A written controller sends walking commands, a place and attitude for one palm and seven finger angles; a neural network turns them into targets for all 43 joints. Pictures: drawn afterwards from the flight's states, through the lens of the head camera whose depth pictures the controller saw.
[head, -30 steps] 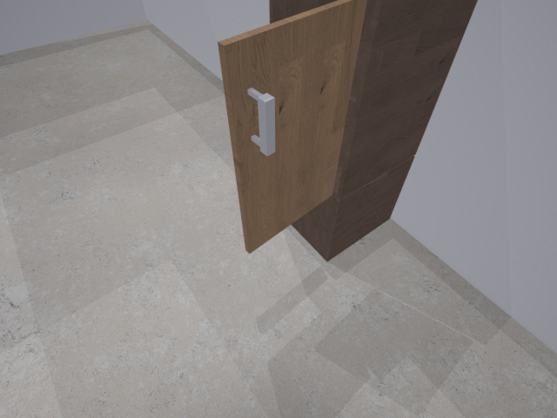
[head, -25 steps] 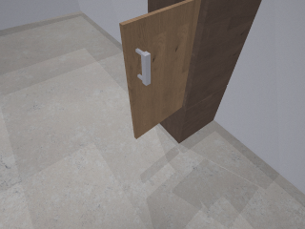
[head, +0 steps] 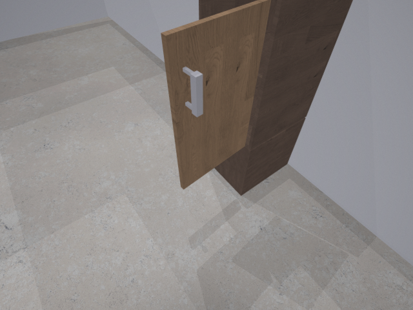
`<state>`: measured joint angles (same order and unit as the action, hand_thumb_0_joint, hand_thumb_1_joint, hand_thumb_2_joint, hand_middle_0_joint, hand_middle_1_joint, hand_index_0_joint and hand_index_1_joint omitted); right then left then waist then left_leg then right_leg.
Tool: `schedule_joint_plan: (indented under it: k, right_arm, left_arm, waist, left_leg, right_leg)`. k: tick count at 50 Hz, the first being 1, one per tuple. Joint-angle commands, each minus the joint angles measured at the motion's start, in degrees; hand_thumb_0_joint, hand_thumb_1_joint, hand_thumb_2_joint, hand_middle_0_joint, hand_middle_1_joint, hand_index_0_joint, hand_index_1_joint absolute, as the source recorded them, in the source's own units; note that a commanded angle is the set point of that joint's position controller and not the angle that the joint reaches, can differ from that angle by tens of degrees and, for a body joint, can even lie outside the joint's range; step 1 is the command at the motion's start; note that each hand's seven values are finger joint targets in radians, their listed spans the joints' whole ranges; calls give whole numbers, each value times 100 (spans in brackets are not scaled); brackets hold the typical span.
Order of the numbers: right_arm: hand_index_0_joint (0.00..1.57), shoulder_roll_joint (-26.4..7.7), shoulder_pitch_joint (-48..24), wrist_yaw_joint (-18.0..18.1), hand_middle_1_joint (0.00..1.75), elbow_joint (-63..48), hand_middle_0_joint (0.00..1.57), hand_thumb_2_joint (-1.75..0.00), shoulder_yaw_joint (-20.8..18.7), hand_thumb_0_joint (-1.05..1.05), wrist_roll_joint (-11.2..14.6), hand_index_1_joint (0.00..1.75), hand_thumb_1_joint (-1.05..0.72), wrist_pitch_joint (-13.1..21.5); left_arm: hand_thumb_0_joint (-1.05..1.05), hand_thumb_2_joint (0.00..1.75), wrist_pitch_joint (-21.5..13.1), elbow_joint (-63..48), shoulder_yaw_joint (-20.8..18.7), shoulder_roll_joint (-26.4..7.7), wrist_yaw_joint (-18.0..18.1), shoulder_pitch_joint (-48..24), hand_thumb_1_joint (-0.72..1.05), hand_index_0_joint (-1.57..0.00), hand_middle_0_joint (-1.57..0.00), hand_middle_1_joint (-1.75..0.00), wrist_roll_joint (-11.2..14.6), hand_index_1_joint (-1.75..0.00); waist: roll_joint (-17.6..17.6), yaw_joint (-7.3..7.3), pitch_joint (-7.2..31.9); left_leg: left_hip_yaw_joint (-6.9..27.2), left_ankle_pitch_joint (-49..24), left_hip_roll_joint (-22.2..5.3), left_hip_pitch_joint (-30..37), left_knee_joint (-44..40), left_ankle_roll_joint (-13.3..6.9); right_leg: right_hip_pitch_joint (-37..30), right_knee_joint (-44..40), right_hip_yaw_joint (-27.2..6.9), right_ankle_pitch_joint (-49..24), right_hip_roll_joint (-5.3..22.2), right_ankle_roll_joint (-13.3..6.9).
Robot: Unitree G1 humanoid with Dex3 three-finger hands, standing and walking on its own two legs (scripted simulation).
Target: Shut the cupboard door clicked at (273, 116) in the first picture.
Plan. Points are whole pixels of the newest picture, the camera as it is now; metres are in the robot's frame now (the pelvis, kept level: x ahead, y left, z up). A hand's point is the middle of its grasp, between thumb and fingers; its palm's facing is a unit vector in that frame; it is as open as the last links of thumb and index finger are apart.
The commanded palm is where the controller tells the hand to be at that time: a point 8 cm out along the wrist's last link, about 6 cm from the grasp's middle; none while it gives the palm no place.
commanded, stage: look at it before walking up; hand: left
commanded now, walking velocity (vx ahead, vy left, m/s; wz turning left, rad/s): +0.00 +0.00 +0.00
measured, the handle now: (192, 91) +0.60 +0.08 +0.09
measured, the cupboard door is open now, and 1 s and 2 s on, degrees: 95 95 95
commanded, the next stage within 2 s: walk around to get in front in 0.24 s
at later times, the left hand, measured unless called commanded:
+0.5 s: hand out of the picture -0.01 +0.19 -0.18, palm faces +0.02 -0.98 -0.20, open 7.4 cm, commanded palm none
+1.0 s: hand out of the picture +0.09 +0.18 -0.17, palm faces -0.24 -0.93 -0.30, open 7.4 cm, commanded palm none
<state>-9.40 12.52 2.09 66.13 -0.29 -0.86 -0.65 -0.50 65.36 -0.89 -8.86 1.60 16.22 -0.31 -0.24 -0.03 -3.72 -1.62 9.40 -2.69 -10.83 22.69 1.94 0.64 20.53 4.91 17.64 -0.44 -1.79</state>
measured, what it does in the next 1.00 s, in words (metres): lifts its left foot, turning right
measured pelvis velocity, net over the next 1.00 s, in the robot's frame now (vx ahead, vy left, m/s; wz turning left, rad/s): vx -0.04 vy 0.00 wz -0.31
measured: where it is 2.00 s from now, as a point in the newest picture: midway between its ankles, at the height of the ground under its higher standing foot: outside the picture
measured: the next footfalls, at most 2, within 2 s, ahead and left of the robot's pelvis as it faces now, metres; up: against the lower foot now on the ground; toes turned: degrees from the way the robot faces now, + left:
left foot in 1.20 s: +0.06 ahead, +0.11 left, +0.00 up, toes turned -24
right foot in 1.52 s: -0.08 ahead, -0.13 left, +0.00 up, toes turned -40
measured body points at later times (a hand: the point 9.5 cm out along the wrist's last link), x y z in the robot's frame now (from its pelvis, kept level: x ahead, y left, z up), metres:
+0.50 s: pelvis -0.01 +0.01 +0.00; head +0.01 +0.00 +0.45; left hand -0.01 +0.24 -0.16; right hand +0.00 -0.23 -0.16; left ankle +0.03 +0.14 -0.74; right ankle -0.07 -0.09 -0.74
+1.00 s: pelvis -0.04 +0.00 -0.01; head +0.01 -0.04 +0.43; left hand +0.10 +0.23 -0.15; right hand -0.03 -0.27 -0.17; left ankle +0.00 +0.13 -0.68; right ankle -0.06 -0.10 -0.74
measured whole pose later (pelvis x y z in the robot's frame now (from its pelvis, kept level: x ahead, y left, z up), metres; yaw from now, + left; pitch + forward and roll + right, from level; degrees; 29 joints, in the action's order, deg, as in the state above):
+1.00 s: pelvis -0.04 +0.00 -0.01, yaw -18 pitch -1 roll +1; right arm -13.1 6.2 1.5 55.3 -4.2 -0.9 -3.7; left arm 1.9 53.8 -4.9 -11.9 0.5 10.4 -1.7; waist -1.5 1.0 -8.1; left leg -2.7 25.2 -3.7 -27.7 60.8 3.4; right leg 16.7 34.3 -1.0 17.0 -1.3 -2.6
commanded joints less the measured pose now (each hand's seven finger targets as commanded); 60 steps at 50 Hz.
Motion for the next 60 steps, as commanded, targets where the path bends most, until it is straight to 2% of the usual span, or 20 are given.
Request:
schedule_joint_plan:
  k: [1, 17, 20, 29, 32, 34, 35, 39, 41, 42, 43, 44, 45, 47, 49, 54, 57, 58, 59, 60]
  right_arm:
    - [20, -623, 283, 46, 30, -131, 20, -90, -117, 0, -12, 30, -90, 62]
    - [20, -730, 222, 31, 30, -157, 20, -90, -124, 0, -21, 30, -90, 75]
    - [20, -550, 349, 73, 30, -144, 20, -90, -126, 0, -22, 30, -90, 7]
    - [20, -694, 168, 106, 30, -685, 20, -90, -404, 0, -43, 30, -90, -95]
    - [20, -951, 296, 144, 30, -768, 20, -90, -472, 0, -61, 30, -90, -42]
    - [20, -1192, 506, 151, 30, -817, 20, -90, -538, 0, -88, 30, -90, 8]
    - [20, -1191, 473, 145, 30, -881, 20, -90, -519, 0, -97, 30, -90, 25]
    - [20, -1261, -149, 100, 30, -1148, 20, -90, -537, 0, -146, 30, -90, 37]
    - [20, -1241, -406, 68, 30, -1268, 20, -90, -555, 0, -76, 30, -90, -22]
    - [20, -906, -421, 19, 30, -1416, 20, -90, -532, 0, -21, 30, -90, -85]
    - [20, -697, -718, -38, 30, -1659, 20, -90, -483, 0, -12, 30, -90, -123]
    - [20, -810, -778, -47, 30, -1677, 20, -90, -497, 0, -27, 30, -90, -160]
    - [20, -770, -806, -38, 30, -1655, 20, -90, -521, 0, -11, 30, -90, -161]
    - [20, -737, -634, -32, 30, -1574, 20, -90, -485, 0, -15, 30, -90, -141]
    - [20, -676, -624, -33, 30, -1578, 20, -90, -451, 0, 5, 30, -90, -159]
    - [20, -660, -672, -13, 30, -1748, 20, -90, -417, 0, 53, 30, -90, -116]
    - [20, -695, -185, 44, 30, -1649, 20, -90, -399, 0, 73, 30, -90, -18]
    - [20, -824, 96, 74, 30, -1563, 20, -90, -405, 0, 65, 30, -90, 37]
    - [20, -1329, 210, 104, 30, -1581, 20, -90, -470, 0, -15, 30, -90, 103]
    - [20, -1656, 279, 113, 30, -1677, 20, -90, -530, 0, -48, 30, -90, 84]
  left_arm:
    - [0, 90, -72, -126, -114, -697, 70, 401, 90, -20, -20, -30, 9, -30]
    - [0, 90, -83, -128, -117, -784, 47, 287, 90, -20, -20, -30, 7, -30]
    - [0, 90, 17, -159, -149, -615, 59, 370, 90, -20, -20, -30, 0, -30]
    - [0, 90, 222, -695, -476, -980, -45, 2, 90, -20, -20, -30, -82, -30]
    - [0, 90, 255, -894, -488, -837, -94, -126, 90, -20, -20, -30, -75, -30]
    - [0, 90, 313, -1073, -482, -656, -152, -284, 90, -20, -20, -30, -82, -30]
    - [0, 90, 332, -1145, -490, -610, -179, -362, 90, -20, -20, -30, -100, -30]
    - [0, 90, 278, -1220, -511, -512, -270, -189, 90, -20, -20, -30, -93, -30]
    - [0, 90, 246, -1088, -582, -737, -254, 361, 90, -20, -20, -30, -111, -30]
    - [0, 90, 187, -1104, -668, -1266, -192, 453, 90, -20, -20, -30, -180, -30]
    - [0, 90, 187, -1185, -729, -1761, -116, 363, 90, -20, -20, -30, -177, -30]
    - [0, 90, 186, -1251, -720, -1730, -81, 267, 90, -20, -20, -30, -137, -30]
    - [0, 90, 176, -1303, -720, -1539, -25, -16, 90, -20, -20, -30, -144, -30]
    - [0, 90, 150, -1438, -638, -1320, -4, -351, 90, -20, -20, -30, -132, -30]
    - [0, 90, 139, -1486, -618, -1324, -1, -326, 90, -20, -20, -30, -131, -30]
    - [0, 90, 186, -1535, -663, -1476, -37, -294, 90, -20, -20, -30, -154, -30]
    - [0, 90, 218, -1602, -654, -1412, -59, -518, 90, -20, -20, -30, -99, -30]
    - [0, 90, 231, -1638, -615, -1294, -77, -635, 90, -20, -20, -30, -59, -30]
    - [0, 90, 252, -1760, -552, -931, -124, -532, 90, -20, -20, -30, -11, -30]
    - [0, 90, 224, -1898, -495, -847, -183, -605, 90, -20, -20, -30, -43, -30]
  waist:
    - [66, -20, -79]
    - [22, -14, -43]
    - [11, -21, -101]
    - [240, -72, 2]
    - [-610, -109, 184]
    - [-1604, -184, 330]
    - [-1297, -153, 384]
    - [-987, 131, 498]
    - [-288, 430, 500]
    - [1250, 485, 252]
    - [2052, 583, -17]
    - [1321, 521, 3]
    - [1137, 336, 149]
    - [1033, 139, 384]
    - [793, 128, 533]
    - [867, 179, 453]
    - [765, -67, 599]
    - [546, -223, 712]
    - [-861, -223, 748]
    - [-1820, -213, 652]
  left_leg:
    - [302, -1067, -349, 381, -125, -306]
    - [350, -1014, -360, 400, -206, -308]
    - [142, -904, -434, 420, 10, -254]
    - [-275, -22, -466, -12, 757, -160]
    - [323, -333, -1122, 390, 160, -476]
    - [1076, -224, -2153, 359, -735, -1124]
    - [1095, -28, -2328, 249, -790, -1268]
    - [83, -474, -1974, -154, -228, -888]
    - [-422, 270, -1511, -838, 718, -467]
    - [-934, 1536, -688, -1644, 2067, -32]
    - [-646, 2655, -93, -2364, 3429, 113]
    - [-2, 2408, -153, -2368, 4060, 59]
    - [152, 2054, -171, -2474, 4340, 61]
    - [208, 1595, -211, -2272, 4298, 139]
    - [148, 1524, -96, -1947, 3914, 162]
    - [113, 1648, 113, -1358, 2563, 96]
    - [90, 924, 206, -373, 907, 34]
    - [186, 436, -11, 491, 110, -47]
    - [1509, -3, -1285, 1233, -506, -476]
    - [2475, -1001, -2548, 1078, -729, -1127]
  right_leg:
    - [670, -473, -451, -1581, 707, -34]
    - [662, -540, -485, -1354, 709, -52]
    - [882, -397, -603, -1504, 681, -53]
    - [1517, 277, -1340, -1589, 784, -307]
    - [2007, 1175, -910, -1230, 223, -60]
    - [2450, 3082, -358, 1256, -22, 97]
    - [2435, 3546, -480, 1581, 169, 76]
    - [1803, 2481, -266, 1066, 294, 109]
    - [845, 948, -125, -242, 200, 130]
    - [640, -299, -1685, -588, 1140, -172]
    - [1013, -714, -3230, -1265, 2199, -789]
    - [1140, -515, -3153, -1191, 2102, -1094]
    - [962, -259, -3028, -1638, 1819, -1042]
    - [741, 131, -2337, -2516, 1462, -941]
    - [721, 212, -2211, -2813, 1328, -910]
    - [884, 175, -2617, -2521, 1240, -984]
    - [1212, 580, -2653, -2692, 957, -672]
    - [1814, 868, -2435, -2244, 696, -396]
    - [2913, 1672, -1775, -534, -74, -19]
    - [3316, 3133, -801, 1769, -300, 312]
